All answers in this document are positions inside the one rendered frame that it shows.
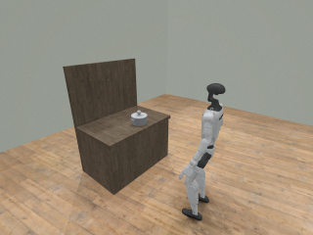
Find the pot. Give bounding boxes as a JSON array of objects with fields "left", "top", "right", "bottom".
[{"left": 131, "top": 117, "right": 148, "bottom": 126}]

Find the robot left forearm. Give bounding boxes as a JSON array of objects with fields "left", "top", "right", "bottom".
[{"left": 188, "top": 139, "right": 208, "bottom": 168}]

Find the right robot shin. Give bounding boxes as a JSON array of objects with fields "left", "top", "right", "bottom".
[{"left": 196, "top": 176, "right": 206, "bottom": 198}]

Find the robot right foot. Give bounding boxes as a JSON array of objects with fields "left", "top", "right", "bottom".
[{"left": 198, "top": 193, "right": 209, "bottom": 203}]

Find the lid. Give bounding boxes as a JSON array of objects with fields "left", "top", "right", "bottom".
[{"left": 131, "top": 113, "right": 148, "bottom": 119}]

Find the table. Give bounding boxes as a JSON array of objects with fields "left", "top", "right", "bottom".
[{"left": 63, "top": 58, "right": 171, "bottom": 195}]

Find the robot left upper arm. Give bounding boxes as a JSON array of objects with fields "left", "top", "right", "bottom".
[{"left": 200, "top": 111, "right": 215, "bottom": 147}]

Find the left robot hand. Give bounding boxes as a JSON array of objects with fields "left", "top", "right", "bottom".
[{"left": 179, "top": 165, "right": 194, "bottom": 184}]

